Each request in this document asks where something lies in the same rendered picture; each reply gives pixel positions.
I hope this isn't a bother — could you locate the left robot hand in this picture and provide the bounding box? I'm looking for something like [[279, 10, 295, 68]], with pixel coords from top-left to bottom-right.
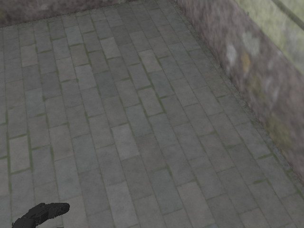
[[11, 202, 70, 228]]

